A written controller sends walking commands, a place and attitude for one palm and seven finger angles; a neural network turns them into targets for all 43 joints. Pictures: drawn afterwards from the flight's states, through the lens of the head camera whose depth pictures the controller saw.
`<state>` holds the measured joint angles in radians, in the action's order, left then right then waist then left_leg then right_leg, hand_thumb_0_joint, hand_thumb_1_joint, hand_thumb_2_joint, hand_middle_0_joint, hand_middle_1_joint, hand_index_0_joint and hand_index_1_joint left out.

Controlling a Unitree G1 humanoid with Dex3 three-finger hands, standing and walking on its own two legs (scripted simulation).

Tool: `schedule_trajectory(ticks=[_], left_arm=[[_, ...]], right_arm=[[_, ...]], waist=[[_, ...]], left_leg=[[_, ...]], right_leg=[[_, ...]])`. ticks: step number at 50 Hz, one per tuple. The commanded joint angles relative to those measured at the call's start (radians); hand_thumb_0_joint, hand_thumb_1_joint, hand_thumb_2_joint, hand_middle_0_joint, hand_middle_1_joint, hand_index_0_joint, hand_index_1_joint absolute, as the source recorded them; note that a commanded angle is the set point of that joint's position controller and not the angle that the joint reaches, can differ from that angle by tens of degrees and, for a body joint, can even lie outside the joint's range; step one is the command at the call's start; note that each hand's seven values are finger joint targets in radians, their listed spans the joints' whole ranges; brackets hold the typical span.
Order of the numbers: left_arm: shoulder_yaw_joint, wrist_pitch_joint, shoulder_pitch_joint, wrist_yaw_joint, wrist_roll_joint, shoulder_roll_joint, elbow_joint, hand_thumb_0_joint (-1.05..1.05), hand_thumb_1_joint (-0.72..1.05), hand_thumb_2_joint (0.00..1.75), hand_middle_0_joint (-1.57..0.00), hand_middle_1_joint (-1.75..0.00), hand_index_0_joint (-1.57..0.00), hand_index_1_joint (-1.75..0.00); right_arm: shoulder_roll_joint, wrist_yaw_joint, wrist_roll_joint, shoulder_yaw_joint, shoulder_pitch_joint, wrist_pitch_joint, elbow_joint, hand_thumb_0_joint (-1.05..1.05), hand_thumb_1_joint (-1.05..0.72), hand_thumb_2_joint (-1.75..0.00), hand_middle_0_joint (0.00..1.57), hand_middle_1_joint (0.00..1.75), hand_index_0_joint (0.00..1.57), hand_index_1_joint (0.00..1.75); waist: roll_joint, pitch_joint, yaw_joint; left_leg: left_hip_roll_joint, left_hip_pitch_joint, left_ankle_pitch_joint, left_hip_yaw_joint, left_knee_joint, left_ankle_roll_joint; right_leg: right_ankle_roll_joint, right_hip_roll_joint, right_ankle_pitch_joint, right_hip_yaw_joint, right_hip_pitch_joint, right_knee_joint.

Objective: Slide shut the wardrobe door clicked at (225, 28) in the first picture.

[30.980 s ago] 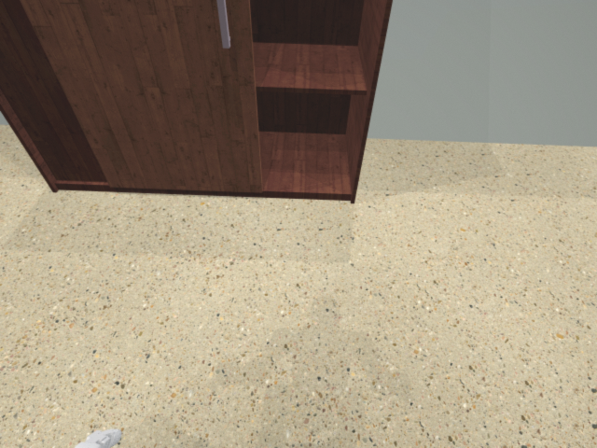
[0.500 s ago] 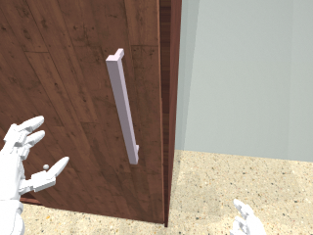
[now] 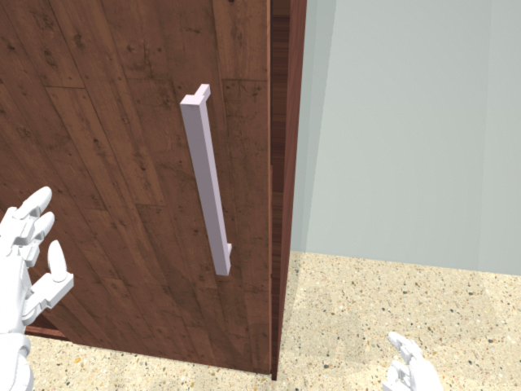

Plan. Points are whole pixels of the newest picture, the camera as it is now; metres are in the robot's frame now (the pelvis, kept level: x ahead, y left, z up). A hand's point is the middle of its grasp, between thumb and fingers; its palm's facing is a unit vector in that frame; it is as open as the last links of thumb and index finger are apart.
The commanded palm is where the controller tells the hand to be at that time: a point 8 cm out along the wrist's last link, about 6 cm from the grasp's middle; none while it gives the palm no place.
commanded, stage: draw the hand back to the body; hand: left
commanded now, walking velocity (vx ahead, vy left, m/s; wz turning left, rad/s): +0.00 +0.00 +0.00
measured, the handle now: (215, 196) +0.35 +0.12 +0.15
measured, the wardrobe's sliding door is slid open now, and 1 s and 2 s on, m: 0.00 0.00 0.00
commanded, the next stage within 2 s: step back with the hand held close in 0.04 s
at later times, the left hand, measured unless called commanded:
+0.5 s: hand (59, 290) +0.18 +0.27 +0.15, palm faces +0.33 -0.80 -0.50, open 7.4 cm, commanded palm +0.12 +0.32 +0.17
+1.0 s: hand out of the picture +0.11 +0.31 +0.16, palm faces +0.46 -0.76 -0.46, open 7.4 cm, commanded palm +0.04 +0.34 +0.17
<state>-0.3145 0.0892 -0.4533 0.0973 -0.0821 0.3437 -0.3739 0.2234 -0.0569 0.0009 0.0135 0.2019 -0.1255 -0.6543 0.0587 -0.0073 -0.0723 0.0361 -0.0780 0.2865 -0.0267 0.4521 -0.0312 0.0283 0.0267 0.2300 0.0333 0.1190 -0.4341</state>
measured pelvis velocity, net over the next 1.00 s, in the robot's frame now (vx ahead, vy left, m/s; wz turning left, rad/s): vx -0.10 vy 0.04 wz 0.02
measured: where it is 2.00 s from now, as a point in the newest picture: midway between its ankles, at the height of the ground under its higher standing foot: outside the picture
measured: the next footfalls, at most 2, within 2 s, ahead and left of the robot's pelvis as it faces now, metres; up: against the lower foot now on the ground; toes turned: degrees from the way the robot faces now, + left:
right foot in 1.26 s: -0.22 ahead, -0.11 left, +0.00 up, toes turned +10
left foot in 1.48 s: -0.16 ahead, +0.10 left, +0.00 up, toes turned -2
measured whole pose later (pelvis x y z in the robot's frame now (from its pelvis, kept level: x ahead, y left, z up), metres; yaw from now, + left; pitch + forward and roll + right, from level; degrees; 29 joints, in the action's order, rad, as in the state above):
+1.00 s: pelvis -0.10 +0.04 -0.01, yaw +1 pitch -1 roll -4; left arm -0.45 0.22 -0.49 0.15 0.02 0.43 -0.53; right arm 0.19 -0.06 0.02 -0.01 0.25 -0.09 -0.60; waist -0.01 -0.02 0.01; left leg 0.04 -0.40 0.20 -0.02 0.60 -0.09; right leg -0.02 0.06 0.33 -0.02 0.42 -0.93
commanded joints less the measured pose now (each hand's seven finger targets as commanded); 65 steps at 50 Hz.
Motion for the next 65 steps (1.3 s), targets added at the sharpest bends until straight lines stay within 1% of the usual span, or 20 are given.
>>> schedule_trajectory(ticks=[1,7,8,9,10,16,20,24,31,33,40,43,45,46,50,52,56,59,62,65], left_arm=[[-0.122,0.069,0.135,0.016,0.006,0.2,-0.227,0.0,0.9,0.9,-0.2,-0.3,-0.2,-0.3],[-0.111,0.07,0.105,0.016,0.004,0.183,-0.207,0.0,0.9,0.9,-0.2,-0.3,-0.2,-0.3],[-0.18,0.069,0.107,0.024,0.0,0.239,-0.157,0.0,0.9,0.9,-0.2,-0.3,-0.2,-0.3],[-0.315,0.121,0.305,0.035,0.013,0.388,-0.285,0.0,0.9,0.9,-0.2,-0.3,-0.2,-0.3],[-0.267,0.13,0.221,0.031,0.016,0.315,-0.184,0.0,0.9,0.9,-0.2,-0.3,-0.2,-0.3],[-0.13,0.129,-0.004,0.023,0.036,0.173,-0.199,0.0,0.9,0.9,-0.2,-0.3,-0.2,-0.3],[-0.207,0.125,-0.062,0.041,0.044,0.243,-0.264,0.0,0.9,0.9,-0.2,-0.3,-0.2,-0.3],[-0.261,0.137,-0.074,0.048,0.042,0.286,-0.314,0.0,0.9,0.9,-0.2,-0.3,-0.2,-0.3],[-0.234,0.151,-0.009,0.047,0.062,0.245,-0.278,0.0,0.9,0.9,-0.2,-0.3,-0.2,-0.3],[-0.221,0.155,-0.001,0.049,0.07,0.23,-0.247,0.0,0.9,0.9,-0.2,-0.3,-0.2,-0.3],[-0.194,0.177,0.044,0.071,0.067,0.245,-0.324,0.0,0.9,0.9,-0.2,-0.3,-0.2,-0.3],[-0.243,0.198,0.018,0.088,0.069,0.28,-0.419,0.0,0.9,0.9,-0.2,-0.3,-0.2,-0.3],[-0.291,0.215,0.018,0.085,0.098,0.286,-0.453,0.0,0.9,0.9,-0.2,-0.3,-0.2,-0.3],[-0.307,0.215,0.027,0.083,0.106,0.304,-0.436,0.0,0.9,0.9,-0.2,-0.3,-0.2,-0.3],[-0.293,0.22,-0.008,0.074,0.088,0.257,-0.352,0.0,0.9,0.9,-0.2,-0.3,-0.2,-0.3],[-0.243,0.219,-0.049,0.065,0.077,0.218,-0.321,0.0,0.9,0.9,-0.2,-0.3,-0.2,-0.3],[-0.173,0.205,-0.033,0.048,0.061,0.184,-0.328,0.0,0.9,0.9,-0.2,-0.3,-0.2,-0.3],[-0.2,0.205,-0.008,0.038,0.052,0.243,-0.401,0.0,0.9,0.9,-0.2,-0.3,-0.2,-0.3],[-0.272,0.215,-0.082,0.022,0.033,0.31,-0.476,0.0,0.9,0.9,-0.2,-0.3,-0.2,-0.3],[-0.352,0.232,-0.117,0.018,0.01,0.372,-0.499,0.0,0.9,0.9,-0.2,-0.3,-0.2,-0.3]], right_arm=[[0.11,-0.01,-0.008,-0.04,-0.15,-0.05,0.167,0.0,-0.9,-0.9,0.2,0.3,0.2,0.3],[0.104,-0.009,-0.003,-0.038,-0.15,-0.051,0.166,0.0,-0.9,-0.9,0.2,0.3,0.2,0.3],[0.11,-0.013,-0.006,-0.042,-0.141,-0.045,0.154,0.0,-0.9,-0.9,0.2,0.3,0.2,0.3],[0.12,-0.009,-0.017,-0.036,-0.129,-0.028,0.202,0.0,-0.9,-0.9,0.2,0.3,0.2,0.3],[0.103,-0.01,-0.009,-0.034,-0.124,-0.018,0.16,0.0,-0.9,-0.9,0.2,0.3,0.2,0.3],[0.132,-0.008,0.0,-0.05,-0.123,0.013,0.202,0.0,-0.9,-0.9,0.2,0.3,0.2,0.3],[0.128,-0.013,-0.001,-0.066,-0.117,0.041,0.231,0.0,-0.9,-0.9,0.2,0.3,0.2,0.3],[0.123,-0.025,-0.005,-0.071,-0.12,0.054,0.25,0.0,-0.9,-0.9,0.2,0.3,0.2,0.3],[0.141,-0.032,0.0,-0.073,-0.109,0.039,0.247,0.0,-0.9,-0.9,0.2,0.3,0.2,0.3],[0.139,-0.03,-0.004,-0.074,-0.092,0.031,0.24,0.0,-0.9,-0.9,0.2,0.3,0.2,0.3],[0.128,-0.012,-0.006,-0.073,-0.056,0.015,0.214,0.0,-0.9,-0.9,0.2,0.3,0.2,0.3],[0.135,-0.02,0.001,-0.068,-0.07,0.005,0.227,0.0,-0.9,-0.9,0.2,0.3,0.2,0.3],[0.145,-0.025,0.013,-0.075,-0.089,-0.014,0.243,0.0,-0.9,-0.9,0.2,0.3,0.2,0.3],[0.139,-0.025,0.019,-0.077,-0.086,-0.018,0.234,0.0,-0.9,-0.9,0.2,0.3,0.2,0.3],[0.121,-0.008,0.025,-0.088,-0.065,-0.041,0.186,0.0,-0.9,-0.9,0.2,0.3,0.2,0.3],[0.109,-0.004,0.021,-0.081,-0.049,-0.048,0.158,0.0,-0.9,-0.9,0.2,0.3,0.2,0.3],[0.117,0.002,0.028,-0.07,-0.057,-0.06,0.123,0.0,-0.9,-0.9,0.2,0.3,0.2,0.3],[0.115,0.01,0.03,-0.071,-0.077,-0.054,0.118,0.0,-0.9,-0.9,0.2,0.3,0.2,0.3],[0.107,0.014,0.027,-0.067,-0.112,-0.035,0.158,0.0,-0.9,-0.9,0.2,0.3,0.2,0.3],[0.097,0.007,0.009,-0.067,-0.135,-0.008,0.19,0.0,-0.9,-0.9,0.2,0.3,0.2,0.3]], waist=[[0.027,0.047,0.0],[-0.012,0.027,-0.004],[-0.057,0.023,-0.005],[-0.06,-0.047,0.03],[-0.123,-0.053,0.044],[0.065,0.138,0.037],[-0.046,0.222,0.031],[-0.055,0.199,0.033],[0.051,0.07,0.043],[-0.008,0.046,0.049],[-0.165,0.06,0.076],[0.013,0.111,0.075],[0.268,0.131,0.053],[0.288,0.111,0.061],[0.063,0.039,0.053],[0.044,0.05,0.058],[0.173,0.176,0.056],[0.158,0.317,0.04],[0.114,0.383,0.016],[-0.022,0.332,0.026]], left_leg=[[-0.052,-0.048,-0.217,-0.015,-0.075,0.013],[-0.053,-0.054,-0.205,-0.017,-0.085,0.013],[-0.056,-0.063,-0.204,-0.015,-0.084,0.011],[-0.062,-0.126,-0.111,-0.052,-0.065,-0.013],[-0.057,-0.109,-0.087,-0.061,-0.039,-0.016],[-0.094,-0.051,-0.333,-0.055,-0.062,-0.005],[-0.118,-0.089,-0.404,-0.07,-0.055,-0.002],[-0.122,-0.176,-0.334,-0.094,-0.064,-0.009],[-0.147,-0.452,0.085,-0.139,-0.145,-0.059],[-0.138,-0.5,0.213,-0.136,-0.129,-0.069],[-0.046,-0.206,0.167,-0.069,0.203,-0.02],[-0.127,-0.242,0.164,-0.177,-0.014,-0.046],[-0.303,-0.528,0.319,-0.385,-0.276,-0.107],[-0.34,-0.598,0.413,-0.414,-0.341,-0.131],[-0.286,-0.404,0.082,-0.306,-0.222,-0.142],[-0.258,-0.221,-0.024,-0.286,-0.211,-0.108],[-0.232,0.029,-0.317,-0.247,-0.164,-0.05],[-0.23,0.162,-0.606,-0.209,-0.076,-0.012],[-0.213,0.177,-0.64,-0.161,-0.041,-0.008],[-0.123,0.024,-0.285,-0.038,0.09,0.016]], right_leg=[[0.007,-0.06,-0.127,-0.04,-0.027,0.074],[0.007,-0.054,-0.114,-0.035,-0.019,0.081],[0.007,-0.052,-0.116,-0.034,-0.021,0.084],[0.007,-0.105,-0.142,-0.182,0.071,0.157],[0.014,-0.134,-0.125,-0.196,0.102,0.179],[0.003,-0.131,-0.325,-0.128,0.03,0.057],[-0.008,-0.114,-0.367,-0.107,-0.007,-0.005],[-0.007,-0.109,-0.339,-0.122,-0.005,-0.042],[-0.017,-0.076,-0.138,-0.143,-0.045,-0.096],[-0.012,-0.09,-0.061,-0.17,-0.028,-0.069],[0.077,-0.25,0.268,-0.272,0.381,0.142],[0.024,-0.146,0.147,-0.157,0.314,-0.07],[-0.038,0.012,0.052,-0.058,0.033,-0.453],[-0.046,0.031,0.109,-0.08,0.016,-0.608],[-0.04,0.019,0.201,-0.067,0.185,-0.521],[-0.037,0.02,0.24,-0.035,0.271,-0.364],[-0.025,0.023,0.216,-0.035,0.264,-0.1],[-0.016,0.021,0.11,-0.039,0.21,0.04],[-0.013,0.019,0.015,-0.03,0.142,0.103],[0.035,-0.105,-0.184,-0.093,0.139,0.138]])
